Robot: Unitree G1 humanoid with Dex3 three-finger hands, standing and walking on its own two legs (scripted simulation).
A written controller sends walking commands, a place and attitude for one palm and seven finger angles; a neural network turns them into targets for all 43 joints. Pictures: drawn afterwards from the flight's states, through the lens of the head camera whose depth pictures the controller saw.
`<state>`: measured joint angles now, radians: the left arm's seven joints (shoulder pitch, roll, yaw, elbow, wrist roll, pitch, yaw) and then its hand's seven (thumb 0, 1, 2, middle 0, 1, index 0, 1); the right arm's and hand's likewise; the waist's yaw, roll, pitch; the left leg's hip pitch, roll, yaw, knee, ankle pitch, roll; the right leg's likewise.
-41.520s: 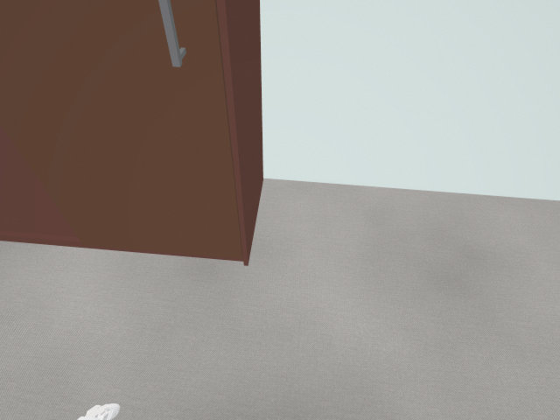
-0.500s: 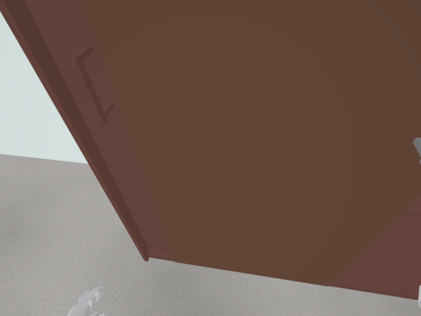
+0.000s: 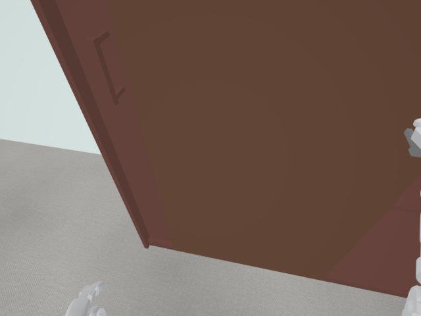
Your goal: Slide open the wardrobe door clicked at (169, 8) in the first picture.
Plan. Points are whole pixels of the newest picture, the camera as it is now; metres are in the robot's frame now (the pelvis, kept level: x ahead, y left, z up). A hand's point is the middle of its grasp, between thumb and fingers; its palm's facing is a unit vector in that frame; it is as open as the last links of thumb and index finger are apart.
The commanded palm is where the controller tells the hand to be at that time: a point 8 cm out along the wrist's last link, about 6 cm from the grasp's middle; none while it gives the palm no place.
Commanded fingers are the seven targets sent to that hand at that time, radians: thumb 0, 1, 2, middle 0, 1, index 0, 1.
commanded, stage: stop walking and hold the door there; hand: right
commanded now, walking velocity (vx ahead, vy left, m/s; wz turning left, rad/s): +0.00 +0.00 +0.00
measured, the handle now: out of the picture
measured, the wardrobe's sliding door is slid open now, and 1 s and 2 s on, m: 0.52 0.52 0.52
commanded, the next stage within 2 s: loosen the grip on the handle in 1.28 s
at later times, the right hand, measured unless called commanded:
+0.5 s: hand (420, 135) +0.40 -0.33 +0.18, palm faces +0.43 +0.87 -0.22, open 5.5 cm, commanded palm +0.36 -0.36 +0.17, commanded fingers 0.00 -0.90 -0.90 0.45 1.40 0.45 1.40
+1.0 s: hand (419, 136) +0.39 -0.32 +0.18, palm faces +0.35 +0.93 -0.13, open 5.6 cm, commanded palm +0.36 -0.35 +0.17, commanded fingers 0.00 -0.90 -0.90 0.45 1.40 0.45 1.40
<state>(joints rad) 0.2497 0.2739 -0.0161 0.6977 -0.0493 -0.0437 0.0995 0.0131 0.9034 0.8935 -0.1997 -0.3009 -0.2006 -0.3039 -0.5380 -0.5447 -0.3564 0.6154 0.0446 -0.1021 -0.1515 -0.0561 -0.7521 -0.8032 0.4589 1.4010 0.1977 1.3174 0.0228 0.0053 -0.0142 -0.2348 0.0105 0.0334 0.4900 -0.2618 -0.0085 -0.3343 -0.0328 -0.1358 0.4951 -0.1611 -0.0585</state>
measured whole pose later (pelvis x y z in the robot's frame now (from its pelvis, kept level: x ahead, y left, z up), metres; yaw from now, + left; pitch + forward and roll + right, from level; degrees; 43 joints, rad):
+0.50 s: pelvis +0.01 -0.05 -0.01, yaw -5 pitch -1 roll -1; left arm 0.21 0.32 0.04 0.73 -0.05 0.01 0.10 0.01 0.91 0.89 -0.20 -0.30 -0.20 -0.30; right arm -0.55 -0.45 -0.26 0.54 0.04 -0.17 -0.09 -0.14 -0.69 -0.86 0.46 1.40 0.37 1.39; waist 0.02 0.01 0.05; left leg -0.25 0.18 0.04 0.64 -0.35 -0.10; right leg -0.32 -0.01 -0.08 0.57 -0.19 0.01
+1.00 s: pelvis -0.03 -0.08 +0.00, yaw -2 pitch -1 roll +2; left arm 0.18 0.22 -0.05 0.69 -0.04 -0.05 0.07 0.01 0.90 0.89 -0.20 -0.30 -0.20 -0.30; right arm -0.62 -0.40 -0.23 0.46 0.08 -0.09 -0.11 -0.07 -0.78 -0.83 0.46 1.40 0.27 1.40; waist -0.01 -0.01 0.10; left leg -0.21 -0.04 0.06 0.51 -0.29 0.02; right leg -0.37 -0.06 -0.12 0.55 -0.17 -0.05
